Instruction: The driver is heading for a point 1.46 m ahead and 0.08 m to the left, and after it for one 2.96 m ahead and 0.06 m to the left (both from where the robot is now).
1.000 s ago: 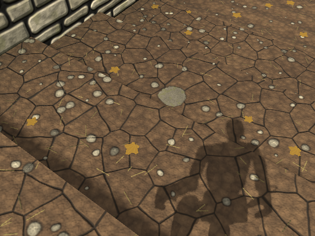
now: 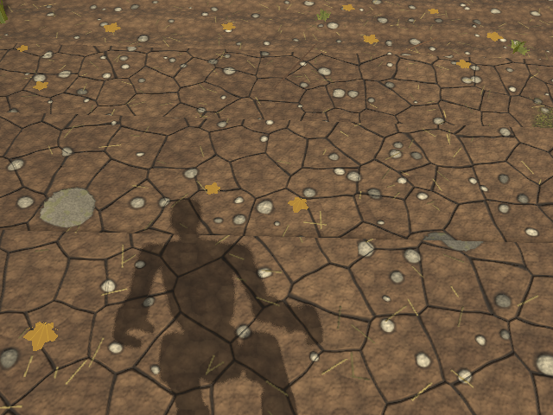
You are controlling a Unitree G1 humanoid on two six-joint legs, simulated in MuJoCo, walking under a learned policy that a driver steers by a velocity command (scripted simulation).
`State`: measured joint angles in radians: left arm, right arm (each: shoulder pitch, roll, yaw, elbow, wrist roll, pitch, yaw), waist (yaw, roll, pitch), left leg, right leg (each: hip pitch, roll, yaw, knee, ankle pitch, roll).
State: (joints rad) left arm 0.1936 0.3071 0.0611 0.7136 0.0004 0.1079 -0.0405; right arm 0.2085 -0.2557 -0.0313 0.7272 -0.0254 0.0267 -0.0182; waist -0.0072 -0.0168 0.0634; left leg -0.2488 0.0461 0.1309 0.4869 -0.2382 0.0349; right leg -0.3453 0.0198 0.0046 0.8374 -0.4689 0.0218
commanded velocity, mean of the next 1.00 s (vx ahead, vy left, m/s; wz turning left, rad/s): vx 0.00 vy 0.00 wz -0.21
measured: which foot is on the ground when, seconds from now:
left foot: down 0.00-0.08, up 0.10-0.56, down 0.58-1.00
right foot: up 0.00-0.06, down 0.08-1.00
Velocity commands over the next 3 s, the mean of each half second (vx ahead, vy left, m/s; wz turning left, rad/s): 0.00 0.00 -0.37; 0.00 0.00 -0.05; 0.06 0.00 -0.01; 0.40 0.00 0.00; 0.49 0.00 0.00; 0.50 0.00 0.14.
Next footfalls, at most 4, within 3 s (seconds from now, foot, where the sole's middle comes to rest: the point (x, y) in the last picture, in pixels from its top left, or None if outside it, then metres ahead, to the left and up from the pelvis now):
0.08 right None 0.00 -0.10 -0.78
0.58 left None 0.03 0.09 -0.78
1.70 right None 0.11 -0.15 -0.78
2.38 left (289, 383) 0.60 -0.03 -0.94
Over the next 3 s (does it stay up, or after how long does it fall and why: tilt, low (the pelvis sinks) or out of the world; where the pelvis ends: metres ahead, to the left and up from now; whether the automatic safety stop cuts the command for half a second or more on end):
stays up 0.76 -0.17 -0.16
